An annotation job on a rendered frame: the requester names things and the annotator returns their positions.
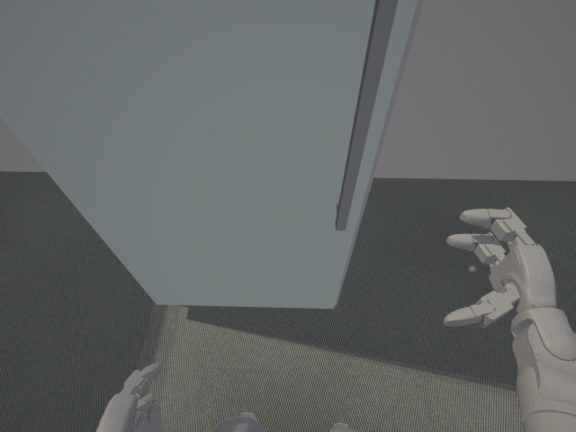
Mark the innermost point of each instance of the robot right forearm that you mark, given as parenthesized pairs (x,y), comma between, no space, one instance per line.
(545,348)

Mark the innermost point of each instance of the handle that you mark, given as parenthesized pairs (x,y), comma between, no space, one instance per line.
(383,16)

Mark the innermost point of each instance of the right robot shin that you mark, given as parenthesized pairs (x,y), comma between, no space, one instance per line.
(340,425)

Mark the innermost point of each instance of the fridge door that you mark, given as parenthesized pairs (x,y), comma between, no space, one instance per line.
(205,141)

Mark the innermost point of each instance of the robot shin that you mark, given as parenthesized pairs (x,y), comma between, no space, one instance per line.
(340,425)
(248,415)

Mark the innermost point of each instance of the right robot hand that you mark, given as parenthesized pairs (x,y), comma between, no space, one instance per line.
(526,266)

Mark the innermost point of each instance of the left robot shin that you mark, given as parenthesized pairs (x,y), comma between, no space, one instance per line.
(248,415)

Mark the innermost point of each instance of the left robot hand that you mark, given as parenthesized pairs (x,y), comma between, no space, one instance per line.
(124,411)

